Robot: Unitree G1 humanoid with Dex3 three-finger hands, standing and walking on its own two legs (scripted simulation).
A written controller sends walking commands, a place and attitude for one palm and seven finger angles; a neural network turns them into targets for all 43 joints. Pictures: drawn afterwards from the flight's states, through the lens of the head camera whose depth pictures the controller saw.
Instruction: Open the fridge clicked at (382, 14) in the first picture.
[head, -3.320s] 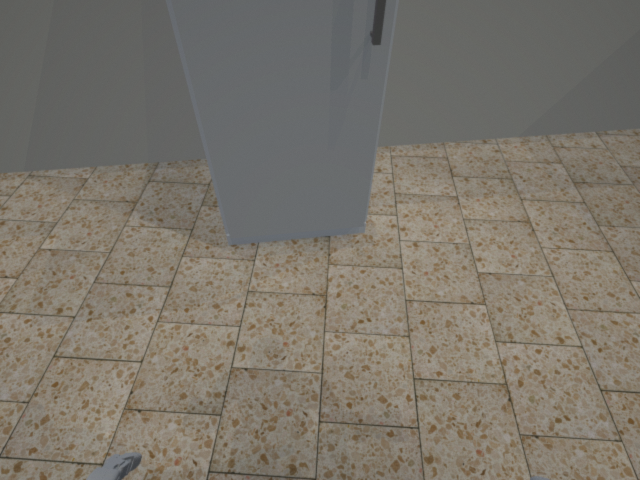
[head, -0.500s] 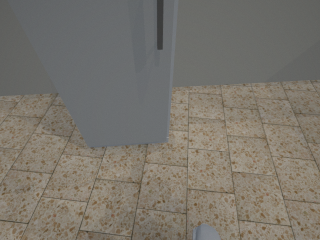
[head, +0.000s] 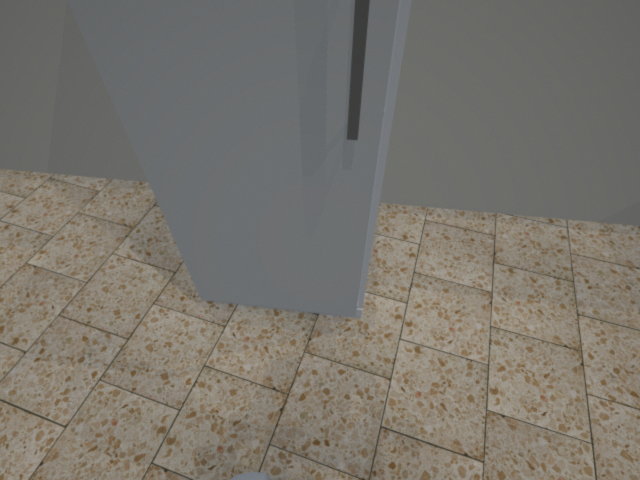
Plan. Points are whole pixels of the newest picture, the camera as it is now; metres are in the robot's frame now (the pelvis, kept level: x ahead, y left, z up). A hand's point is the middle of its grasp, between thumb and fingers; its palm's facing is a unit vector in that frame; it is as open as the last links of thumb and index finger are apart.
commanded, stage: take the last steps up to it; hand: right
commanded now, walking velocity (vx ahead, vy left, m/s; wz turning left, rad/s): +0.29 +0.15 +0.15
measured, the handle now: (361, 25) +0.69 +0.00 +0.24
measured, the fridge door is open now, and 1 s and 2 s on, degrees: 0 0 0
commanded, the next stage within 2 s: come to a stop and stand still in 0.58 s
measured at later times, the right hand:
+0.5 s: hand out of the picture +0.09 -0.10 -0.19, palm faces +0.03 +0.99 -0.16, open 7.3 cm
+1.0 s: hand (366, 390) +0.29 -0.05 -0.17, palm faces -0.02 +0.96 -0.27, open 7.4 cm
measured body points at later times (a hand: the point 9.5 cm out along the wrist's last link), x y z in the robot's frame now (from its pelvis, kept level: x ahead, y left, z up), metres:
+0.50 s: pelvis +0.12 +0.07 -0.01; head +0.15 +0.06 +0.44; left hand +0.17 +0.30 -0.16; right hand +0.09 -0.15 -0.17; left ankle +0.04 +0.15 -0.74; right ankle +0.18 -0.03 -0.73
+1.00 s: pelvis +0.21 +0.13 -0.02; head +0.25 +0.17 +0.43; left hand +0.20 +0.36 -0.19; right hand +0.29 -0.10 -0.15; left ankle +0.27 +0.26 -0.74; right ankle +0.18 -0.01 -0.71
